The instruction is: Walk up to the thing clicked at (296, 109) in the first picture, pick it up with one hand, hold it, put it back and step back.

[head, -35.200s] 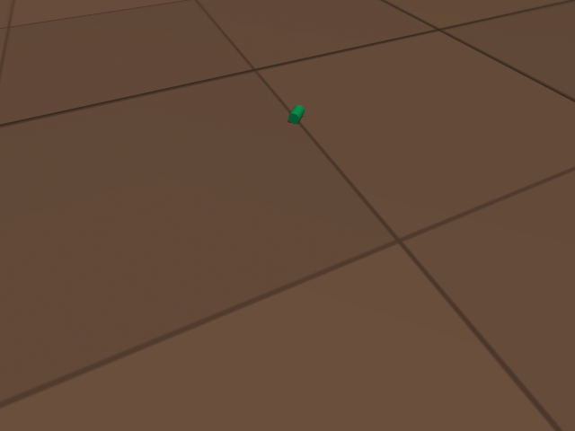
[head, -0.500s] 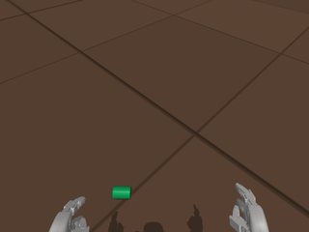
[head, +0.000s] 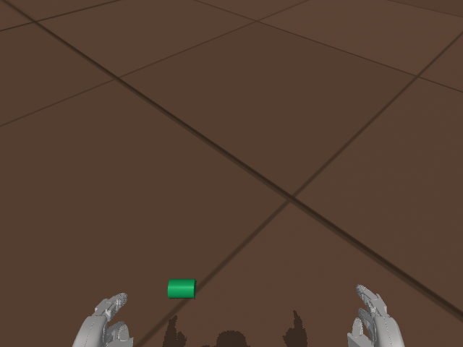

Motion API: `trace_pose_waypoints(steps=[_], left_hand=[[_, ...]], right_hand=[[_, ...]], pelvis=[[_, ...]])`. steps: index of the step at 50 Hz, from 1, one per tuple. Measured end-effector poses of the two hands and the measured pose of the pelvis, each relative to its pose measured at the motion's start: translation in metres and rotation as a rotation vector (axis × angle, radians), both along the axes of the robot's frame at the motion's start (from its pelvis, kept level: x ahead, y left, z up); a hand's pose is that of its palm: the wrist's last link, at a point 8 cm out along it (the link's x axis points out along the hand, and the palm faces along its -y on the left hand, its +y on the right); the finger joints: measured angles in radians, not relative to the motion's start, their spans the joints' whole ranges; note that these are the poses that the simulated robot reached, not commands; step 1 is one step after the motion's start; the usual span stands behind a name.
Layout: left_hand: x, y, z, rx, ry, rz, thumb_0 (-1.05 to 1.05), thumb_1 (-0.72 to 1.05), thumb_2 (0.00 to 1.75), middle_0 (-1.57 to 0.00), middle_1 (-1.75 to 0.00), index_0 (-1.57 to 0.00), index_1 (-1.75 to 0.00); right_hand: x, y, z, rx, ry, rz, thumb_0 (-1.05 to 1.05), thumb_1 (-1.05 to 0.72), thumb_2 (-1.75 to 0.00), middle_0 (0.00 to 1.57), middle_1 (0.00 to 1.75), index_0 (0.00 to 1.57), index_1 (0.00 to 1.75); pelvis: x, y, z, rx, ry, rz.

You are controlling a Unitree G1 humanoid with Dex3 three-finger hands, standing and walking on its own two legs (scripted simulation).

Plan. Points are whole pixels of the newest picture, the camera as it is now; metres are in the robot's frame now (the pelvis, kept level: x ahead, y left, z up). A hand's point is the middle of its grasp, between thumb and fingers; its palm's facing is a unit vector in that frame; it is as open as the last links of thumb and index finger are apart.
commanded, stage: home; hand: left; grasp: from above
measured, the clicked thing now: (182, 288) +0.47 +0.20 -0.68
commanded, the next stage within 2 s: stand in 1.18 s
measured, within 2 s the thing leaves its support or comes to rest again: neither
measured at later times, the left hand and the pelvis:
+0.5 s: hand (130, 344) +0.16 +0.18 -0.05, palm faces +0.04 -0.98 -0.21, open 7.4 cm; pelvis +0.00 +0.00 +0.00, yaw +0 degrees
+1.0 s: hand (127, 345) +0.16 +0.18 -0.05, palm faces +0.04 -0.98 -0.21, open 7.4 cm; pelvis +0.00 +0.00 +0.00, yaw +0 degrees
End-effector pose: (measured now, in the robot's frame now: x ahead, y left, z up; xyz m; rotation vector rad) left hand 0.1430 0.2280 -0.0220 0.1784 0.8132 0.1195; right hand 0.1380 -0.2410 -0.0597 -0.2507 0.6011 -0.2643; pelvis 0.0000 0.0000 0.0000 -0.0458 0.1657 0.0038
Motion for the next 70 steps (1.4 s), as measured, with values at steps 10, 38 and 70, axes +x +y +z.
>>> trace_pose_waypoints(steps=[10, 38, 70], left_hand=[[0.0, 0.0, 0.002, 0.005, -0.007, -0.002, 0.01, 0.9, 0.9, -0.2, -0.3, -0.2, -0.3], [0.003, 0.001, 0.002, 0.009, -0.009, -0.002, 0.01, 0.9, 0.9, -0.2, -0.3, -0.2, -0.3], [0.0, 0.019, -0.024, 0.12, 0.008, -0.037, 0.01, 0.9, 0.9, -0.2, -0.3, -0.2, -0.3]], right_hand=[[0.005, -0.001, 0.002, -0.002, -0.01, 0.01, 0.02, -0.9, -0.9, 0.21, 0.3, 0.2, 0.3], [0.009, -0.002, 0.001, -0.003, -0.007, 0.006, 0.02, -0.9, -0.9, 0.21, 0.3, 0.2, 0.3], [-0.006, -0.014, -0.019, -0.026, 0.291, 0.142, 0.01, -0.9, -0.9, 0.21, 0.3, 0.2, 0.3]], pelvis=[[0.0, -0.001, 0.0, 0.0, 0.001, 0.003], [0.004, -0.001, -0.002, -0.001, 0.006, 0.004], [-0.008, -0.004, 0.014, 0.041, -0.106, -0.004]])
